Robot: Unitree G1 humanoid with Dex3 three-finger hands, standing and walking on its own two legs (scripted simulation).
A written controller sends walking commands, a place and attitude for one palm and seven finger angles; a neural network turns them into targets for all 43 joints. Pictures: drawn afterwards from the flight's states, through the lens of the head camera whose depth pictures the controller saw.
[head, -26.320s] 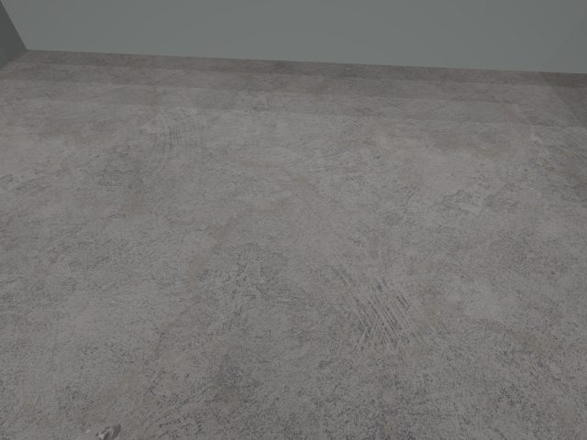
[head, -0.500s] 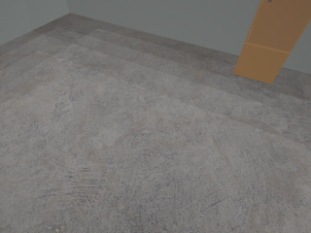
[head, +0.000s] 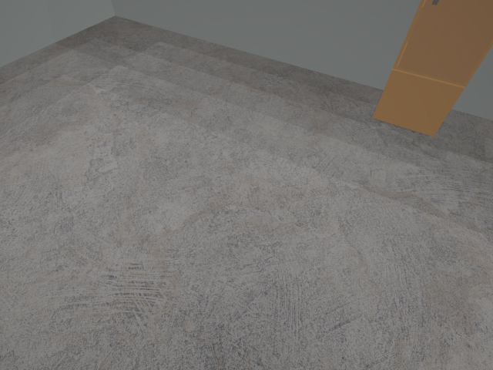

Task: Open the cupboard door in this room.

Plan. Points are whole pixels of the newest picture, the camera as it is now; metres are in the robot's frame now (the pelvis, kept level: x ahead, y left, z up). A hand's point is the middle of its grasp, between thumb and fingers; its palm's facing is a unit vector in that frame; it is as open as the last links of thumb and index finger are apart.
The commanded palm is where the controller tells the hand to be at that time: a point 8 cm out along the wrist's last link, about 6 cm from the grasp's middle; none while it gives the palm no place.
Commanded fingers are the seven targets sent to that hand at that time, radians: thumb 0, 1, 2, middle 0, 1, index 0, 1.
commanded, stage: turn or walk to find it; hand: left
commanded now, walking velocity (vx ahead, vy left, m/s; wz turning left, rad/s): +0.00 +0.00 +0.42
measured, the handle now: out of the picture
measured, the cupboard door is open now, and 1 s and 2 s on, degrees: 0 0 0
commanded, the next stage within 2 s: none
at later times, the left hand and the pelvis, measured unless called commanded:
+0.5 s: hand out of the picture -0.03 +0.23 -0.20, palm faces +0.23 -0.95 -0.21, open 7.4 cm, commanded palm none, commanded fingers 0.00 0.90 0.90 -0.20 -0.30 -0.20 -0.30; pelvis -0.04 +0.02 -0.02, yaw +14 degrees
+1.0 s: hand out of the picture -0.08 +0.14 -0.16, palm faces +0.48 -0.83 -0.28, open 7.4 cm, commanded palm none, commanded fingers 0.00 0.90 0.90 -0.20 -0.30 -0.20 -0.30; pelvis -0.04 -0.06 -0.01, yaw +29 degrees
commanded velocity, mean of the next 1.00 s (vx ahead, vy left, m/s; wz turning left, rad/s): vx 0.00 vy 0.00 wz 0.42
